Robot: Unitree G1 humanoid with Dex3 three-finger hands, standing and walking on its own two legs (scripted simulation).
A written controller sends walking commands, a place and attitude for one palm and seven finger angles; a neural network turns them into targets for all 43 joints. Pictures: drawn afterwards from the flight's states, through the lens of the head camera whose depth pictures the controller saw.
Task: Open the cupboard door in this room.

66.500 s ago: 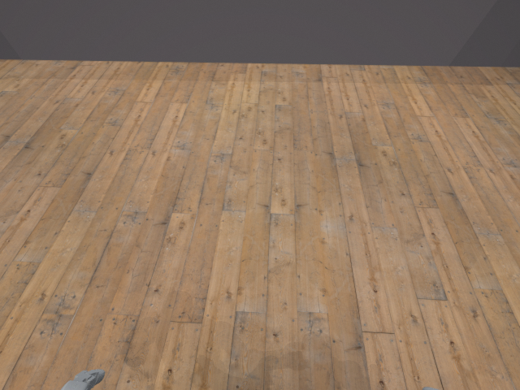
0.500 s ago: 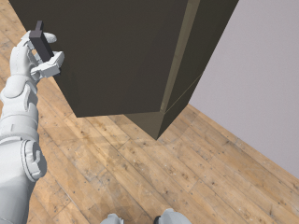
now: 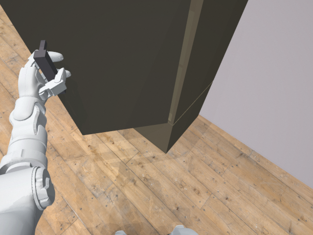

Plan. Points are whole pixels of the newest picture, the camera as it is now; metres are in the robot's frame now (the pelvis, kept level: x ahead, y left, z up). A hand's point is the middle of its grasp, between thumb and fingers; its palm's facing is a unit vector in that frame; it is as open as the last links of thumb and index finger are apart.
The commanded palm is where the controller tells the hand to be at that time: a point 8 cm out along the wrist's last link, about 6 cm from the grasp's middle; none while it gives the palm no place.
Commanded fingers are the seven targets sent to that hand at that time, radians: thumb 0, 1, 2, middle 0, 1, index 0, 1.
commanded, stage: pull the door open along its arc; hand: left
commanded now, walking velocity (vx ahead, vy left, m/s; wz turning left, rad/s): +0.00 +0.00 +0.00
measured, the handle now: (52, 68) +0.52 +0.24 +0.10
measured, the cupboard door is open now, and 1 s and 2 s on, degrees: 50 92 90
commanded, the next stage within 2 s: open thumb and fingers to let go in 0.82 s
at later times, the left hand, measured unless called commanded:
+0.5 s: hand (83, 124) +0.35 +0.14 +0.10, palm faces +0.40 -0.92 +0.01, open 5.8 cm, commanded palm +0.29 +0.19 +0.10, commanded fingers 0.00 0.90 0.90 -0.40 -1.35 -0.40 -1.35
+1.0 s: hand (123, 156) +0.28 +0.06 +0.10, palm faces +0.44 -0.90 -0.04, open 6.2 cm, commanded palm +0.23 +0.10 +0.10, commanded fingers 0.00 0.55 0.75 -0.38 -1.31 -0.38 -1.31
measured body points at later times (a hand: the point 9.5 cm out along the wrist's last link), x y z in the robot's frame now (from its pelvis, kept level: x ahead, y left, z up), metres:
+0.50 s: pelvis +0.00 -0.02 +0.02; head +0.03 -0.03 +0.47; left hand +0.33 +0.19 +0.10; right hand +0.17 -0.24 -0.08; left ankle -0.02 +0.10 -0.70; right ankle +0.00 -0.11 -0.70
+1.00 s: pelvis +0.00 -0.04 +0.02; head +0.01 -0.07 +0.47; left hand +0.25 +0.10 +0.11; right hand +0.20 -0.25 -0.08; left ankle -0.02 +0.10 -0.70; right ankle +0.00 -0.11 -0.70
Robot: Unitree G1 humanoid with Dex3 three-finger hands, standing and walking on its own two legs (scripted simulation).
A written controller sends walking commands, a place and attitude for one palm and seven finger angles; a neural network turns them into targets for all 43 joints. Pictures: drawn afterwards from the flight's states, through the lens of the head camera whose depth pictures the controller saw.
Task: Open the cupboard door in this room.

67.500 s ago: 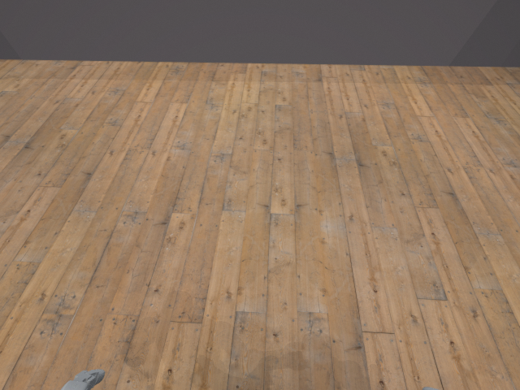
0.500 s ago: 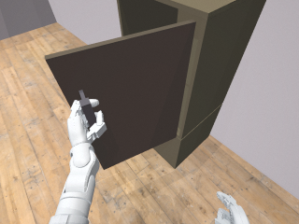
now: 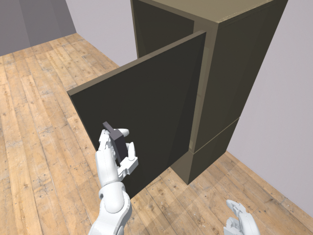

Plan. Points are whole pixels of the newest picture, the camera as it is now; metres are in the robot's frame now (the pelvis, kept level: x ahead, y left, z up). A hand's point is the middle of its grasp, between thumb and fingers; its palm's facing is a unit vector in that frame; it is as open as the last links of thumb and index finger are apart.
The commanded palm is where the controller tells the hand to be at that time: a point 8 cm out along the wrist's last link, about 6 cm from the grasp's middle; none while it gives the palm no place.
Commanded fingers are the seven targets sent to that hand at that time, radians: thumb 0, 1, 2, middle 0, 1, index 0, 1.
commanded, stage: open thumb and fingers to let go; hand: left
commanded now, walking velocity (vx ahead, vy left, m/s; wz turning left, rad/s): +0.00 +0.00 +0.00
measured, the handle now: (116, 144) +0.32 +0.12 +0.09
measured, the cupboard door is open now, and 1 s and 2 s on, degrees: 92 90 90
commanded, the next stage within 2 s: slide the hand sideways off the handle in 0.74 s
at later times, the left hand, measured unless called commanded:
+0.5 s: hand (125, 155) +0.28 +0.09 +0.10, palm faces +0.37 -0.93 -0.01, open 13.3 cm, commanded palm +0.24 +0.13 +0.08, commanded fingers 0.00 -0.50 0.30 -0.23 -0.80 -0.23 -0.80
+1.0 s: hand (120, 165) +0.26 +0.10 +0.09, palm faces -0.03 -0.99 -0.13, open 15.9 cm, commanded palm +0.24 +0.14 +0.08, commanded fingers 0.00 -0.50 0.30 -0.15 -0.30 -0.15 -0.30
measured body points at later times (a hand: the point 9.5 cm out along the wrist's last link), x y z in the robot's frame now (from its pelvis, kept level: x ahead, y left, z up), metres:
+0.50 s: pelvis -0.02 +0.02 +0.00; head -0.03 +0.00 +0.45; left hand +0.26 +0.14 +0.10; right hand +0.16 -0.20 -0.09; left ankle -0.01 +0.14 -0.72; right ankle -0.01 -0.07 -0.72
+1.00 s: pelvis -0.03 +0.04 +0.00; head -0.03 +0.03 +0.45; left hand +0.26 +0.15 +0.10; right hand +0.15 -0.17 -0.10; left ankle -0.01 +0.14 -0.72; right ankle -0.01 -0.07 -0.72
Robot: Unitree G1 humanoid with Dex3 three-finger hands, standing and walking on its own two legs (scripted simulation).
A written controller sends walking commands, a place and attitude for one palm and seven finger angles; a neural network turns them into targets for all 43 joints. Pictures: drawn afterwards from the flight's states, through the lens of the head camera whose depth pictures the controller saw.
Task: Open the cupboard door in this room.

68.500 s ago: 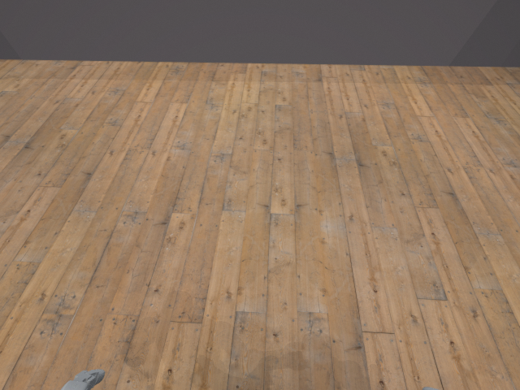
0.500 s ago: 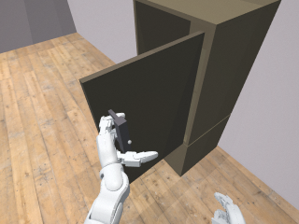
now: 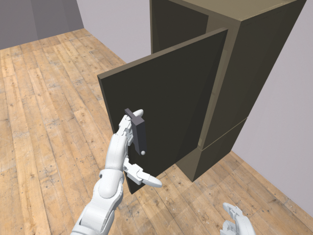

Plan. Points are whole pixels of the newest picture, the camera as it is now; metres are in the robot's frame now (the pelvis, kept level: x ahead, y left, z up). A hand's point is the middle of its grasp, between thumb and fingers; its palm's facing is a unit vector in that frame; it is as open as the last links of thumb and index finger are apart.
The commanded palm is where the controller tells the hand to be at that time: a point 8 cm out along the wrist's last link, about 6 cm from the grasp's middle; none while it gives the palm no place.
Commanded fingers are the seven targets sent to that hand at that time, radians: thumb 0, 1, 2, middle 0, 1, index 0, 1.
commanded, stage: slide the hand sideways off the handle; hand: left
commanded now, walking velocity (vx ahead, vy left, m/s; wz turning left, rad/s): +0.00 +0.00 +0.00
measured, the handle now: (135, 131) +0.35 +0.09 +0.09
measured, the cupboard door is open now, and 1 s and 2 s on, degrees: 90 90 90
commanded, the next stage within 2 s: draw the hand back to the body in 1.04 s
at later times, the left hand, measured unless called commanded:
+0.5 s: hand (132, 165) +0.25 +0.08 +0.09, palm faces -0.05 -1.00 -0.03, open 16.2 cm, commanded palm +0.23 +0.15 +0.09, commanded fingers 0.00 -0.50 0.30 -0.15 -0.30 -0.15 -0.30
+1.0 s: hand (103, 182) +0.21 +0.14 +0.08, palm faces -0.02 -1.00 -0.05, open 16.3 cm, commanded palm +0.18 +0.20 +0.09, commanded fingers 0.00 -0.50 0.30 -0.15 -0.30 -0.15 -0.30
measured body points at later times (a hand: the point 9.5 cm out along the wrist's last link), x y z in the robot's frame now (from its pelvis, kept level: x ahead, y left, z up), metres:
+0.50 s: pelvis +0.01 -0.01 +0.00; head +0.01 -0.02 +0.45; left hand +0.25 +0.14 +0.09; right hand +0.19 -0.22 -0.08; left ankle +0.02 +0.10 -0.72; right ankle +0.02 -0.10 -0.72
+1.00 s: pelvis +0.02 -0.02 -0.01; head +0.04 -0.03 +0.44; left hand +0.21 +0.19 +0.09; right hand +0.21 -0.24 -0.08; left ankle +0.02 +0.10 -0.72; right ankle +0.02 -0.10 -0.72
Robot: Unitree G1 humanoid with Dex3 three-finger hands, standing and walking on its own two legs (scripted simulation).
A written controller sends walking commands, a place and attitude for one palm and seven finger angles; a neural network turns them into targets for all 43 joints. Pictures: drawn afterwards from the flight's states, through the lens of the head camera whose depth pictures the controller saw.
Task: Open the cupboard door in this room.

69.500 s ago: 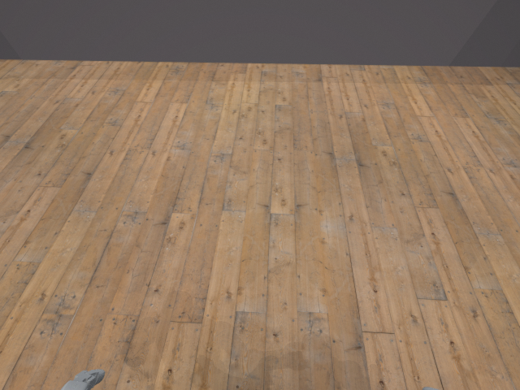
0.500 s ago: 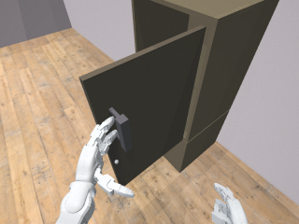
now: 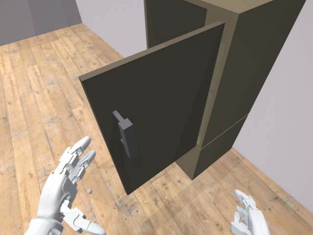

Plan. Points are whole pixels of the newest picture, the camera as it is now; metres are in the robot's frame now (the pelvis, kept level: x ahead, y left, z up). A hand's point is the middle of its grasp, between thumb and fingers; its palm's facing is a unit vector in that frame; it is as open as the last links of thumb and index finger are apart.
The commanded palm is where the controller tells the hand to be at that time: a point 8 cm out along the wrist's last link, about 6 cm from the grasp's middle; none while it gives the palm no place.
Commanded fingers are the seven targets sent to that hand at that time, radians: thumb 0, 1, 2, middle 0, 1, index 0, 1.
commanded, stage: slide the hand sideways off the handle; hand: left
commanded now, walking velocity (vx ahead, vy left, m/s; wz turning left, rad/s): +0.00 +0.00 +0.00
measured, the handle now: (124, 134) +0.33 +0.11 +0.10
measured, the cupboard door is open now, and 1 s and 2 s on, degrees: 90 90 90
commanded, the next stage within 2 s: draw the hand back to the body in 0.04 s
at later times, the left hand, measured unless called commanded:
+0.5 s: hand (69, 188) +0.18 +0.19 +0.12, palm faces +0.01 -1.00 -0.08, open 16.3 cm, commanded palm +0.15 +0.25 +0.13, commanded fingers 0.00 -0.50 0.30 -0.15 -0.30 -0.15 -0.30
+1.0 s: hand (33, 174) +0.19 +0.25 +0.15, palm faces +0.32 -0.87 -0.37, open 13.2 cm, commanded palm +0.15 +0.29 +0.17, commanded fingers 0.00 0.34 0.66 -0.18 -0.30 -0.18 -0.30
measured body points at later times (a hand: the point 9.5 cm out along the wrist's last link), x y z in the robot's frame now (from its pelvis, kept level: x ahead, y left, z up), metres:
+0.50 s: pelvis +0.00 +0.02 +0.00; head -0.01 +0.01 +0.45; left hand +0.18 +0.24 +0.12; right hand +0.18 -0.19 -0.06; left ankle +0.00 +0.12 -0.71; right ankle +0.00 -0.09 -0.71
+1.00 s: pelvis +0.00 +0.02 +0.03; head -0.01 +0.01 +0.48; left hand +0.17 +0.29 +0.17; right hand +0.18 -0.19 -0.05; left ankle +0.00 +0.12 -0.71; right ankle +0.00 -0.09 -0.71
